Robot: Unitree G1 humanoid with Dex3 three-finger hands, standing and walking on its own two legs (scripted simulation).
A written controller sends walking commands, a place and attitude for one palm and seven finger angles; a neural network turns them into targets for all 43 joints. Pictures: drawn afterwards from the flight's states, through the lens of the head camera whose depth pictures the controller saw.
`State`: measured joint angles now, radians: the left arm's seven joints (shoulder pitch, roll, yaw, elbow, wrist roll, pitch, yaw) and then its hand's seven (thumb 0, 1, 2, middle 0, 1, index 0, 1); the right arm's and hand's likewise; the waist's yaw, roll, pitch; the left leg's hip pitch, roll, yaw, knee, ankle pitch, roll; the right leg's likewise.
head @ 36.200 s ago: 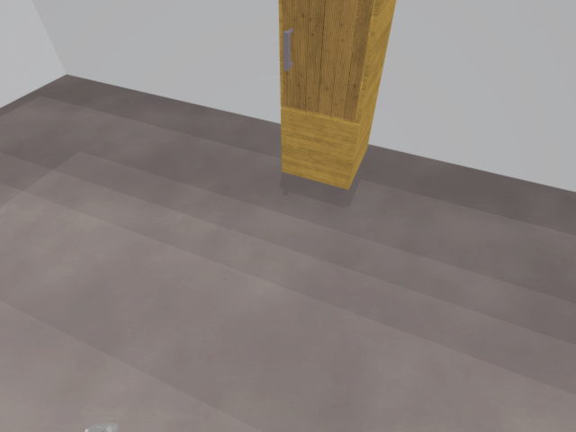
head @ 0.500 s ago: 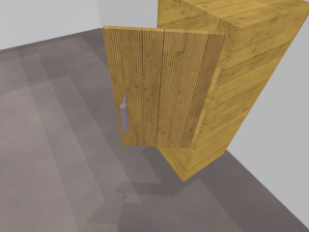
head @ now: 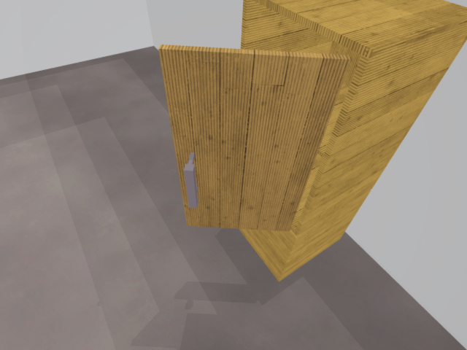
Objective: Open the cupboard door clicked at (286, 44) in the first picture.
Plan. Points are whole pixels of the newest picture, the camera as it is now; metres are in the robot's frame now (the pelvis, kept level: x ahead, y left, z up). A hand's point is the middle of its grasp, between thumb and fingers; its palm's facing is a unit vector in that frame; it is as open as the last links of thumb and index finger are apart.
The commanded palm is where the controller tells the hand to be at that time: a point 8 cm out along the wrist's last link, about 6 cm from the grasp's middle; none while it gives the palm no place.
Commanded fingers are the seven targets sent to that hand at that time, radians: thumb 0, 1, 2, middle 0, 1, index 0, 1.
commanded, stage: shuffle to correct the standing spot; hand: left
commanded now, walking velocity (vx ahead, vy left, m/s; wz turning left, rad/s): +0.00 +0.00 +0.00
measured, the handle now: (192, 181) +0.52 +0.14 -0.08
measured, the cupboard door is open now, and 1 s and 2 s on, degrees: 54 54 54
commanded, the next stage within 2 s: come to a stop and stand still in 0.30 s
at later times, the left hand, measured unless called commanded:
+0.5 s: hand out of the picture +0.00 +0.13 -0.18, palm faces -0.01 -0.97 -0.22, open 7.4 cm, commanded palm none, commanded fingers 0.00 0.90 0.90 -0.20 -0.30 -0.20 -0.30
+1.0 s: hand out of the picture -0.02 +0.14 -0.17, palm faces -0.02 -0.98 -0.22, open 7.4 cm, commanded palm none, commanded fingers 0.00 0.90 0.90 -0.20 -0.30 -0.20 -0.30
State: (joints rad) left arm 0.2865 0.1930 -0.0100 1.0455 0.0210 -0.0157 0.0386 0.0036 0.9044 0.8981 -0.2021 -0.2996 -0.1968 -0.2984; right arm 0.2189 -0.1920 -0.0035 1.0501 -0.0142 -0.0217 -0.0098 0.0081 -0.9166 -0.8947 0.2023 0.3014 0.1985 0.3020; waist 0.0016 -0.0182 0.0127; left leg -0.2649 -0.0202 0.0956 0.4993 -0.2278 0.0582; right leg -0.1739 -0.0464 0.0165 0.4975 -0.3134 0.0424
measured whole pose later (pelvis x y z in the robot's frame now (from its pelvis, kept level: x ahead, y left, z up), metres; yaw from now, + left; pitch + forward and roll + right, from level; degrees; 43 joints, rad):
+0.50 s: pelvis -0.02 -0.05 -0.01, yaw -2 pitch +1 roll +0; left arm 0.30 0.18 0.03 0.97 0.04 0.03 0.02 0.00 0.91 0.90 -0.20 -0.30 -0.20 -0.30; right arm 0.20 -0.19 -0.05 1.03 -0.02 0.05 -0.04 0.00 -0.91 -0.89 0.20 0.30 0.20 0.30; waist 0.01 0.01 0.04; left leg -0.44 0.04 0.05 0.88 -0.45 0.01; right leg -0.28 0.02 -0.08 0.58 -0.33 -0.05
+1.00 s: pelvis -0.03 -0.03 +0.00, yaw -1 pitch +0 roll -1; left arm 0.31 0.15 -0.02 1.08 0.02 -0.01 0.04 0.01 0.91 0.90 -0.20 -0.30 -0.20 -0.30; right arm 0.29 -0.18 0.00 1.02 -0.02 -0.01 -0.03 0.01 -0.94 -0.89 0.20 0.30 0.20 0.30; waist -0.01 0.03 0.01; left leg -0.22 -0.04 0.07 0.52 -0.30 0.07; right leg -0.23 0.00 -0.08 0.51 -0.28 -0.02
